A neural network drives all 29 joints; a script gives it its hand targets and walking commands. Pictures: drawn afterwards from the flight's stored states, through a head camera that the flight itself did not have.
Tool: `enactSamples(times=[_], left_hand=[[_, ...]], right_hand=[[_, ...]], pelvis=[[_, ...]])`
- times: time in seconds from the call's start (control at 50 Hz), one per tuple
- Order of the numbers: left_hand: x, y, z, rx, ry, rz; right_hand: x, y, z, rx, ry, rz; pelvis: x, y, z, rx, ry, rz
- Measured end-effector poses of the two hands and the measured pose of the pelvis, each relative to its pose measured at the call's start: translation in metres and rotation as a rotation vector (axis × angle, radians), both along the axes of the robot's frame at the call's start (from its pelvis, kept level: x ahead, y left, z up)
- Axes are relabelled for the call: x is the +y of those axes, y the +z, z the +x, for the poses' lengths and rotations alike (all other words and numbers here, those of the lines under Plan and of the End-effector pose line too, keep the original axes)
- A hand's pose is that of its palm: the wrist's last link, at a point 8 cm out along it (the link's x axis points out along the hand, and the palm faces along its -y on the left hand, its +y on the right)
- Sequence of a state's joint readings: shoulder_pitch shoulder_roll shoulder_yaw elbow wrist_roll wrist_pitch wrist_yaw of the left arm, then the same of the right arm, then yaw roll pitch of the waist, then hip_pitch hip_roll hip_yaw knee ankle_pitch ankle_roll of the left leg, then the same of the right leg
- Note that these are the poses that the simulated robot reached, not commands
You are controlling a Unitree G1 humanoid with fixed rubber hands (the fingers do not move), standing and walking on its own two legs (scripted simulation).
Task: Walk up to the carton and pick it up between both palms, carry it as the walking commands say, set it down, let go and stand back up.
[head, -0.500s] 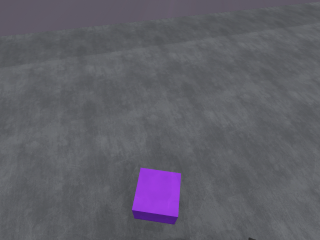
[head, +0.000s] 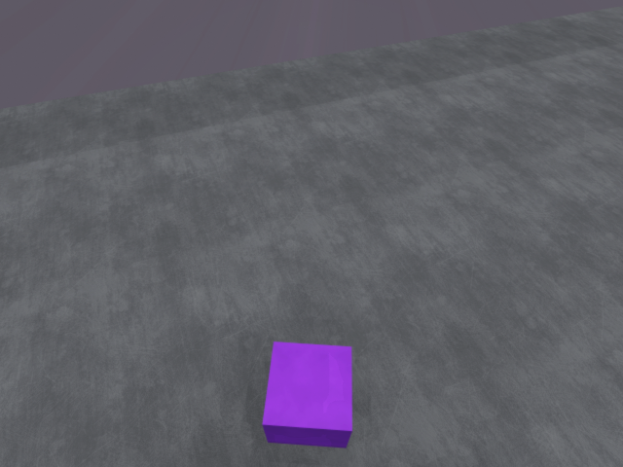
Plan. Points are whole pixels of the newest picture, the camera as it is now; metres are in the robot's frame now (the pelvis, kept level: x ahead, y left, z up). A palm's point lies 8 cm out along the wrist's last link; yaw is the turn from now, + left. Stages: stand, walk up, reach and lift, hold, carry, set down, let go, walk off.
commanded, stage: stand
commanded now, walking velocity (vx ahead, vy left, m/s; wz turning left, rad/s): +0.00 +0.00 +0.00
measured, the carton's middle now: (309, 394) +0.43 +0.01 -0.68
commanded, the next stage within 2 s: reach and lift in 0.30 s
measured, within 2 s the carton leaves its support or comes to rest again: neither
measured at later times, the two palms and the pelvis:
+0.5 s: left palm out of the picture +0.14 +0.23 -0.13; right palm out of the picture +0.15 -0.23 -0.13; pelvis -0.03 +0.00 -0.03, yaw +0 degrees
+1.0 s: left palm (161, 461) +0.16 +0.23 -0.17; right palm (452, 466) +0.16 -0.21 -0.17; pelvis -0.05 -0.01 -0.07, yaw -1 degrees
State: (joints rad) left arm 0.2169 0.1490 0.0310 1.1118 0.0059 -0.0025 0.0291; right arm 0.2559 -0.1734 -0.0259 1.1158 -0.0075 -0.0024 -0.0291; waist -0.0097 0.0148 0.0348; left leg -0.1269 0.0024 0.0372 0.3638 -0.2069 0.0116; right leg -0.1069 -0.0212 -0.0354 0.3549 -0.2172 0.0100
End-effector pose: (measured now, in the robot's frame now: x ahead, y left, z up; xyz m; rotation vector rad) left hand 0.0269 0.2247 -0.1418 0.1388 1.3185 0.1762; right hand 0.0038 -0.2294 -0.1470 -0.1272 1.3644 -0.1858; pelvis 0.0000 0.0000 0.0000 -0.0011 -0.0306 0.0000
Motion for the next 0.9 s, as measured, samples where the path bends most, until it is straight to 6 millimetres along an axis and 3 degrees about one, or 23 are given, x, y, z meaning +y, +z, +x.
enactSamples(times=[0.14, 0.3, 0.34, 0.42, 0.48, 0.54, 0.7, 0.9], left_hand=[[-0.007, -0.003, -0.02, 0.043, 0.013, -0.017], [-0.011, -0.006, -0.044, 0.094, 0.028, -0.029], [-0.007, -0.006, -0.015, 0.004, 0.035, -0.028], [0.007, 0.001, 0.074, -0.104, -0.031, -0.012], [0.01, 0.01, 0.109, -0.058, -0.051, -0.008], [0.007, 0.013, 0.114, -0.011, -0.049, -0.009], [-0.009, -0.005, 0.1, -0.016, -0.039, -0.038], [0.002, -0.026, 0.128, -0.172, -0.075, -0.023]], right_hand=[[0.002, 0.001, -0.024, 0.055, -0.001, 0.003], [0.005, 0.001, -0.03, 0.066, 0.005, 0.008], [0.004, 0.001, 0.002, -0.019, 0.013, 0.01], [-0.001, 0.007, 0.102, -0.154, 0.054, 0.009], [0.002, 0.018, 0.142, -0.126, 0.071, 0.015], [0.008, 0.021, 0.147, -0.078, 0.086, 0.021], [0.015, -0.003, 0.118, -0.034, 0.074, 0.031], [0.017, -0.022, 0.148, -0.222, 0.066, 0.04]], pelvis=[[-0.002, 0.001, -0.004, 0.0, 0.006, -0.001], [-0.003, 0.0, -0.007, 0.002, 0.01, -0.002], [-0.003, -0.006, -0.013, 0.061, 0.001, -0.003], [-0.003, -0.022, -0.028, 0.101, 0.002, -0.003], [-0.003, -0.027, -0.029, 0.124, -0.002, 0.0], [-0.003, -0.026, -0.022, 0.145, -0.007, 0.005], [-0.004, -0.035, -0.013, 0.229, -0.008, 0.004], [-0.007, -0.063, -0.033, 0.298, -0.018, 0.005]])
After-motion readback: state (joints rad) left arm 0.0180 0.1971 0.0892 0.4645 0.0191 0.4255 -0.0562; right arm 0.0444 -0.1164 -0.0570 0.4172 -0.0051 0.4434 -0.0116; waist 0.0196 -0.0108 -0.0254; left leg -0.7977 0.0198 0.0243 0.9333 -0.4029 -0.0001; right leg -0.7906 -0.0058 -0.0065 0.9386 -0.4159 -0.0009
